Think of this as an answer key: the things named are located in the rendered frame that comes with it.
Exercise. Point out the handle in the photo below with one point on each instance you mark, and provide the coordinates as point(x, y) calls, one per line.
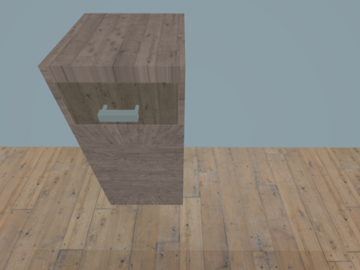
point(105, 115)

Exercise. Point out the drawer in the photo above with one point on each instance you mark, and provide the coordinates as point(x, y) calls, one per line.
point(158, 102)

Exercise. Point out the cabinet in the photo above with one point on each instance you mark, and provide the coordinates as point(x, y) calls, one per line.
point(135, 164)

